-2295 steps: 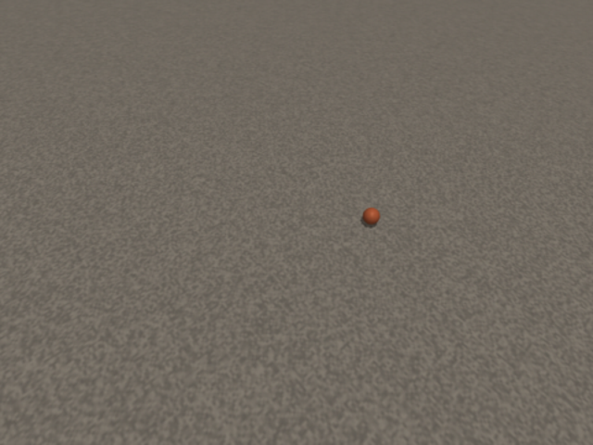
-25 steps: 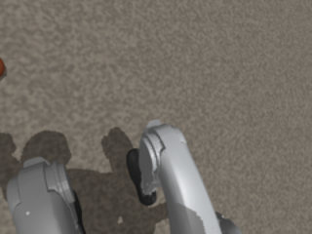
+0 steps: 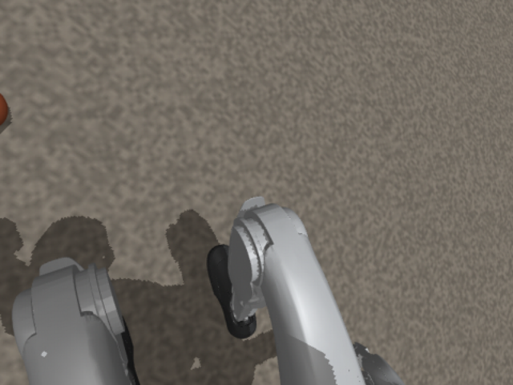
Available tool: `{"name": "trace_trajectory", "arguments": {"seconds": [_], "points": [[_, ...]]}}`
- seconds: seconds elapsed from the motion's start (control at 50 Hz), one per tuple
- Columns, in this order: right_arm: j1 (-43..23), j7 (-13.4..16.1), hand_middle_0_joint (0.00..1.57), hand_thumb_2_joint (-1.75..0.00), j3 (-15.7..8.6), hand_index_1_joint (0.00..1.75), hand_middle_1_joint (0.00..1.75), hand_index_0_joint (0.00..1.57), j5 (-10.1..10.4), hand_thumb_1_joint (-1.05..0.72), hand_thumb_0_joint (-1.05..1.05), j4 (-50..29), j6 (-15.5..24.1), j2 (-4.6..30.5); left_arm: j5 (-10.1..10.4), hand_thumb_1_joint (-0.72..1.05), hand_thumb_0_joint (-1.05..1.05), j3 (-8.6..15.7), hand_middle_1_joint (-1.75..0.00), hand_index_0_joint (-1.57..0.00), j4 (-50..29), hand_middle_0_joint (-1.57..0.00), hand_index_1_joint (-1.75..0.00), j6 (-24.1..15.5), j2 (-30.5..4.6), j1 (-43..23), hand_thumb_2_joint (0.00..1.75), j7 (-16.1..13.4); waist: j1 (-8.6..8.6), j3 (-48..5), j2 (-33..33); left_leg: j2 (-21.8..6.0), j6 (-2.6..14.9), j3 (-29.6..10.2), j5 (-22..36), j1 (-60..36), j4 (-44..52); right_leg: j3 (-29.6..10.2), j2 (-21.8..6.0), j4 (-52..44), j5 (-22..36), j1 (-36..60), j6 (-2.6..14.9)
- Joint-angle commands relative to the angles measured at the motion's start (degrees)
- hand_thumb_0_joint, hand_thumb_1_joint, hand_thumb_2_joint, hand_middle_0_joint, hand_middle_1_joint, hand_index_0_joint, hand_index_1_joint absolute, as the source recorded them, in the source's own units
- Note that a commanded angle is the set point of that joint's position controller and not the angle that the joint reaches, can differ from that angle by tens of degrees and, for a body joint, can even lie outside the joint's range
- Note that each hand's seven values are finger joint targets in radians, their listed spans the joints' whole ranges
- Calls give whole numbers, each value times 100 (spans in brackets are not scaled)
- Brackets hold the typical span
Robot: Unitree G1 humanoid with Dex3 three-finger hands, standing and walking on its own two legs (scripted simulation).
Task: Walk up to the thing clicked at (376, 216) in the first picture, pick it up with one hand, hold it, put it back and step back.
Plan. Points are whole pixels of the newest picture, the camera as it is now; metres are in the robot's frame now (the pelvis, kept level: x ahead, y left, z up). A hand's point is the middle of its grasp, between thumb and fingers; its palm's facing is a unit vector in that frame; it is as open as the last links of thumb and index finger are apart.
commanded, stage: rise first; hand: left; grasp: from above
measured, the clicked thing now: out of the picture +0.58 +0.27 -0.29
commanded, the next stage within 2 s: none
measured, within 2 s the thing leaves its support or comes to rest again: neither
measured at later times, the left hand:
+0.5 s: hand out of the picture +0.54 +0.31 -0.16, palm faces -0.45 -0.08 -0.89, open 12.7 cm
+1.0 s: hand out of the picture +0.54 +0.31 -0.17, palm faces -0.45 -0.08 -0.89, open 12.7 cm
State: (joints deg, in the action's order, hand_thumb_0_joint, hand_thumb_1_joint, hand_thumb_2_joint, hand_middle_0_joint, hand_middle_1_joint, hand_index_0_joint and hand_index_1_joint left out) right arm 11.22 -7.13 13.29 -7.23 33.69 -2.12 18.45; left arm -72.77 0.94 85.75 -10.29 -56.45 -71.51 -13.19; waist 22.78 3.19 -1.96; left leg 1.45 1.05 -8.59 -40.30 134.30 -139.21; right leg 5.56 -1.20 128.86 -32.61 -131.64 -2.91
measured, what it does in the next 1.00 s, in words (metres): stands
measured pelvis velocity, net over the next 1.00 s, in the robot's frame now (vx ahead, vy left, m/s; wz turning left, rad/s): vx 0.00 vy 0.00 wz -0.01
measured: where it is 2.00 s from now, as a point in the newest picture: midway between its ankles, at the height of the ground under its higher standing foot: (182, 340)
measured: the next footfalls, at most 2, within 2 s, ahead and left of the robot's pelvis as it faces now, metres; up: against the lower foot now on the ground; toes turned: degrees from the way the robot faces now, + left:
none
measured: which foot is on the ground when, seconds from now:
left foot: down 0.00-1.00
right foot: down 0.00-1.00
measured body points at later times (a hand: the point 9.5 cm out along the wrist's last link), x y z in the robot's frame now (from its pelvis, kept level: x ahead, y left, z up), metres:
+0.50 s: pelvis +0.00 +0.00 +0.00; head +0.27 +0.09 +0.34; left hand +0.56 +0.31 -0.11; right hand +0.01 -0.27 -0.07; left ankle +0.07 +0.12 -0.30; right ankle +0.13 -0.13 -0.30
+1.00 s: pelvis +0.00 +0.00 +0.00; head +0.28 +0.10 +0.34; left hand +0.56 +0.31 -0.12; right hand +0.01 -0.26 -0.06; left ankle +0.07 +0.12 -0.30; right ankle +0.13 -0.13 -0.30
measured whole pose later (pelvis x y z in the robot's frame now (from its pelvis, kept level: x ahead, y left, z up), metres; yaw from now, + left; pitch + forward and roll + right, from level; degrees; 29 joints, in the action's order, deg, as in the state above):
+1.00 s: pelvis +0.00 +0.00 +0.00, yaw -1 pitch +34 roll -13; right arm 11.7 -6.8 14.1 -7.7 32.2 -2.5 19.0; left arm -72.8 1.0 83.3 -10.1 -57.6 -71.3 -11.5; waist 22.8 4.3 -2.5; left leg 1.7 1.4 -9.0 -39.5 135.2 -139.5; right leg 6.0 -1.3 128.6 -32.0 -131.7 -2.8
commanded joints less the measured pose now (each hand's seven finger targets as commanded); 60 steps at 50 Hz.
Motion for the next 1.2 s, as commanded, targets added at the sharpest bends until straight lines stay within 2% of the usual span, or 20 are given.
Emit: {"name": "trace_trajectory", "arguments": {"seconds": [0.0,0.02,0.08,0.16,0.2,0.26,0.36,0.4,0.46,0.5,0.54,0.6,0.7,0.78,0.84,0.88,1.02,1.08,1.14,1.18], "points": [[1380,87,20,-90,-491,30,30,20,-7,-90,0,94,-48,1678,53,-29,0,170,-79,-30,-882,-31,-79,51,-1287,-1877,81,-219,205,-3954,2623,-50,-7,394,1303,-2788,1590,521,250,-998,970,2413,484],[1327,86,20,-90,-508,30,30,20,5,-90,0,86,-44,1637,59,-29,0,126,-79,-30,-882,-31,-79,58,-1225,-1773,80,-187,137,-3967,2714,-72,-25,389,1351,-2949,1617,516,264,-952,974,2347,502],[1369,87,20,-90,-503,30,30,20,9,-90,0,73,-56,1656,76,-30,0,143,-80,-30,-1058,-30,-81,42,-1266,-1960,81,-173,217,-4084,2801,-76,-35,359,1448,-3017,1608,525,262,-931,1064,2408,496],[1367,101,20,-90,-524,30,30,20,-3,-90,0,36,-46,1740,94,-31,0,139,-81,-28,-996,-28,-81,42,-1197,-1931,82,-156,249,-3770,2682,-70,-54,303,1292,-2908,1619,554,235,-976,891,2133,532],[1364,111,20,-90,-513,30,30,20,11,-90,0,44,-52,1712,90,-31,0,186,-80,-29,-1158,-30,-80,33,-1337,-2015,82,-156,182,-4006,2779,-75,-54,327,1418,-3059,1596,527,243,-957,990,2250,529],[1431,93,20,-90,-517,30,30,20,-9,-90,0,48,-53,1706,97,-30,0,177,-79,-30,-1077,-30,-80,63,-1243,-1935,82,-135,220,-4027,2774,-73,-59,351,1569,-3068,1566,522,239,-961,1107,2336,522],[1371,110,20,-90,-457,30,30,20,-6,-90,0,59,-75,1671,91,-29,0,131,-77,-32,-1007,-33,-78,37,-1339,-1980,82,-112,203,-4056,2618,-66,7,424,1305,-2740,1515,501,293,-1002,938,2511,499],[1388,123,20,-90,-468,30,30,20,-16,-90,0,57,-59,1719,93,-29,0,104,-79,-30,-853,-30,-79,52,-1229,-1911,80,-93,265,-3762,2522,-56,-5,390,1218,-2687,1535,536,272,-1034,843,2302,518],[1367,141,20,-90,-448,30,30,20,-26,-90,0,9,-52,1728,54,-30,0,157,-78,-30,-937,-31,-79,24,-1388,-1910,81,-86,238,-3768,2600,-57,-12,391,1156,-2689,1555,538,264,-1056,784,2371,510],[1314,148,20,-90,-470,30,30,20,-14,-90,0,6,-70,1752,55,-30,0,191,-77,-31,-1111,-31,-78,13,-1450,-1990,82,-97,108,-3961,2807,-66,-55,354,1231,-2919,1631,548,259,-962,825,2256,541],[1364,144,20,-90,-471,30,30,20,-30,-90,0,3,-70,1728,73,-30,0,138,-78,-30,-1074,-31,-78,17,-1293,-1976,82,-85,264,-3905,2741,-73,-46,334,1269,-2938,1590,573,260,-988,878,2269,517],[1354,144,20,-90,-474,30,30,20,-14,-90,0,21,-69,1718,88,-31,0,144,-77,-30,-1288,-31,-78,-4,-1359,-2100,83,-101,188,-4094,2821,-70,-49,355,1351,-2975,1585,557,260,-954,941,2335,528],[1388,138,20,-90,-498,30,30,20,-32,-90,0,0,-55,1783,99,-30,0,126,-76,-30,-1039,-31,-77,61,-1218,-1948,82,-98,297,-3720,2679,-69,-63,297,1351,-2888,1550,581,232,-993,906,2098,545],[1400,127,20,-90,-480,30,30,20,-39,-90,0,-19,-68,1746,58,-30,0,193,-77,-31,-1255,-32,-78,49,-1411,-1967,82,-86,189,-4072,2805,-69,-63,361,1598,-3009,1496,549,254,-945,1095,2420,544],[1426,116,20,-90,-473,30,30,20,-52,-90,0,-46,-68,1790,65,-30,0,176,-76,-31,-1193,-32,-78,51,-1307,-1948,82,-71,307,-3923,2772,-72,-76,290,1579,-2993,1513,591,240,-957,1063,2286,549],[1353,123,20,-90,-448,30,30,20,-41,-90,0,-35,-78,1729,59,-30,0,174,-77,-31,-1308,-32,-78,22,-1412,-2009,82,-84,182,-4037,2913,-76,-65,333,1462,-3026,1558,572,263,-941,985,2316,539],[1395,117,20,-90,-477,30,30,20,-66,-90,0,-59,-65,1822,69,-29,0,142,-76,-31,-1167,-32,-77,53,-1251,-1914,83,-66,307,-3741,2766,-64,-72,289,1398,-2945,1519,598,229,-1003,927,2106,551],[1392,129,20,-90,-500,30,30,20,-51,-90,0,-46,-69,1822,35,-28,0,189,-75,-33,-1324,-34,-77,33,-1364,-2022,82,-92,201,-3957,2935,-70,-96,277,1500,-3124,1559,583,216,-948,1009,2114,551],[1403,111,20,-90,-484,30,30,20,-71,-90,0,-54,-62,1773,42,-30,0,78,-77,-30,-1133,-31,-78,49,-1134,-1978,82,-69,350,-3765,2808,-76,-84,265,1447,-3054,1537,604,244,-954,957,2088,553],[1413,115,20,-90,-467,30,30,20,-71,-90,0,-70,-56,1808,40,-30,0,206,-75,-31,-1166,-33,-76,51,-1338,-1963,82,-89,325,-3791,2725,-64,-58,294,1374,-2917,1528,584,234,-999,916,2233,537]]}}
